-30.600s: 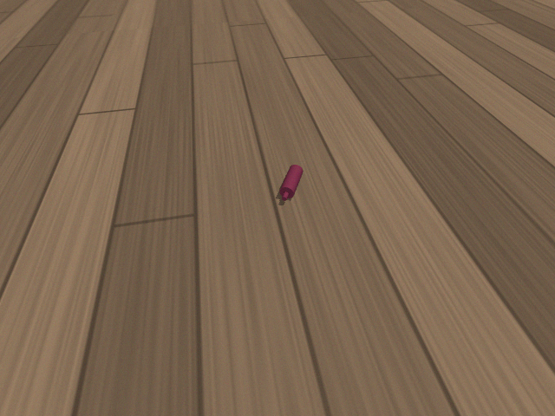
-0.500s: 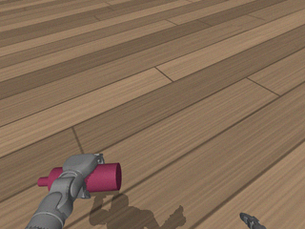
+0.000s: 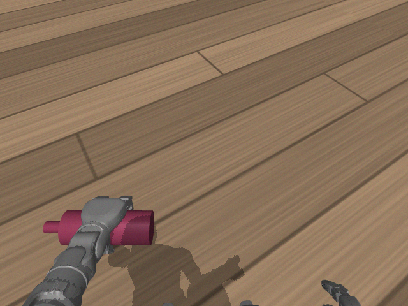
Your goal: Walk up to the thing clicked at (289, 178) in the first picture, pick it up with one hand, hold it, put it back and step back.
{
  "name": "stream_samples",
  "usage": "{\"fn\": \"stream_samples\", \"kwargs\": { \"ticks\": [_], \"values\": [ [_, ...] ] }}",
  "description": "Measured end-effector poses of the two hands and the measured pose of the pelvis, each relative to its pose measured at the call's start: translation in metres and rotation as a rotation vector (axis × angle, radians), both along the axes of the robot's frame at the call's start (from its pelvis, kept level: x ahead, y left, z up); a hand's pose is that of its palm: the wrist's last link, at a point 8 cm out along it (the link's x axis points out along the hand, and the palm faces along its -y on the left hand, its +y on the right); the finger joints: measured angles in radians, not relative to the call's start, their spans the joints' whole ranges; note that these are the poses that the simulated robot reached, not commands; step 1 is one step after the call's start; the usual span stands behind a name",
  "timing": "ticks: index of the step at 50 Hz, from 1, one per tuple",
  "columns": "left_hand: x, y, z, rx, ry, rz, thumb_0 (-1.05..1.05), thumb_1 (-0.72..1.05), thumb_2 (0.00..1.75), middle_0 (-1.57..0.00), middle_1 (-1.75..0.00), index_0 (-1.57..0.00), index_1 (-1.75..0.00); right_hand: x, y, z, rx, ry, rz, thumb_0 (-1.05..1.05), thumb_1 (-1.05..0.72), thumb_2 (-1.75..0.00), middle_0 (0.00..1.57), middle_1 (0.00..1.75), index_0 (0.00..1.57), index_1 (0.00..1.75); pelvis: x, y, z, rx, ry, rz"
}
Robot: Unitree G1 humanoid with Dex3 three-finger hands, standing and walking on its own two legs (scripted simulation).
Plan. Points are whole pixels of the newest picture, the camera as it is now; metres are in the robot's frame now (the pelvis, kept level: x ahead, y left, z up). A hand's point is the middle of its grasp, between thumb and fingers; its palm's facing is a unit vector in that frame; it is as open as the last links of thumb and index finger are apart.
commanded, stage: crouch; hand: left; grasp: from above
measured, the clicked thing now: (99, 227) +0.33 +0.26 -0.10
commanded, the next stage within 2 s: lower in 1.62 s
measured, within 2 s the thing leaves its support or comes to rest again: neither
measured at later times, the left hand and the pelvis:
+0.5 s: hand (133, 240) +0.38 +0.24 -0.34, palm faces -0.46 +0.02 -0.89, open 10.8 cm; pelvis -0.05 +0.02 -0.20, yaw -2 degrees
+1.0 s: hand (142, 245) +0.40 +0.24 -0.48, palm faces -0.45 -0.01 -0.89, open 10.8 cm; pelvis -0.05 +0.01 -0.31, yaw -4 degrees
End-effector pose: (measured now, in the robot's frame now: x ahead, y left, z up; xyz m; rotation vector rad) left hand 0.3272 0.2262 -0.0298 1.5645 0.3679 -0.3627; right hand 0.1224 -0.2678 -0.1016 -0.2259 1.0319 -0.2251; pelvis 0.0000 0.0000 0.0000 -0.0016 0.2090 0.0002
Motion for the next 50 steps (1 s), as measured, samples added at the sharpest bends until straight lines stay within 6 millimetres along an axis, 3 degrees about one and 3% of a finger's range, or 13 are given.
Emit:
{"fn": "stream_samples", "kwargs": {
  "ticks": [10, 16, 21, 27, 36, 43, 50],
  "values": [
    [0.031, 0.003, -0.108, 0.03, -0.036, -0.009, 0.0, -0.17, 0.76, -0.5, -0.91, -0.52, -0.88, -0.073, -0.01, -0.089, -0.066, 0.173, -0.062, 0.0, -0.9, -0.9, 0.2, 0.3, 0.2, 0.3, -0.025, 0.01, -0.086, -0.025, 0.212, 0.0],
    [0.046, 0.004, -0.166, 0.03, -0.05, 0.016, 0.0, -0.17, 0.76, -0.51, -0.9, -0.52, -0.87, -0.118, 0.003, -0.147, -0.058, 0.27, -0.104, 0.0, -0.9, -0.9, 0.2, 0.3, 0.2, 0.3, -0.037, 0.017, -0.137, -0.034, 0.301, -0.007],
    [0.053, 0.007, -0.212, 0.03, -0.025, 0.038, 0.0, -0.17, 0.76, -0.51, -0.89, -0.53, -0.86, -0.14, 0.018, -0.189, -0.031, 0.314, -0.115, 0.0, -0.9, -0.9, 0.2, 0.3, 0.2, 0.3, -0.045, 0.021, -0.174, -0.041, 0.353, -0.01],
    [0.057, 0.011, -0.267, 0.012, 0.022, 0.034, 0.0, -0.17, 0.76, -0.51, -0.88, -0.53, -0.85, -0.145, 0.026, -0.232, -0.012, 0.33, -0.089, 0.0, -0.89, -0.9, 0.21, 0.3, 0.2, 0.3, -0.051, 0.022, -0.215, -0.05, 0.403, -0.01],
    [0.067, 0.011, -0.339, -0.018, 0.007, 0.005, 0.0, -0.17, 0.77, -0.52, -0.87, -0.54, -0.84, -0.126, 0.017, -0.277, -0.039, 0.333, -0.002, 0.0, -0.89, -0.9, 0.21, 0.3, 0.2, 0.3, -0.052, 0.019, -0.268, -0.068, 0.457, -0.006],
    [0.076, 0.013, -0.374, -0.013, -0.008, 0.032, 0.0, -0.18, 0.78, -0.53, -0.86, -0.55, -0.83, -0.115, 0.007, -0.299, -0.05, 0.336, 0.041, 0.0, -0.9, -0.9, 0.21, 0.3, 0.2, 0.3, -0.051, 0.015, -0.293, -0.071, 0.465, -0.012],
    [0.082, 0.014, -0.395, -0.012, 0.005, 0.053, 0.0, -0.18, 0.77, -0.54, -0.85, -0.56, -0.82, -0.12, 0.003, -0.318, -0.04, 0.356, 0.046, 0.0, -0.9, -0.9, 0.2, 0.3, 0.2, 0.3, -0.051, 0.013, -0.312, -0.07, 0.463, -0.021]
  ]
}}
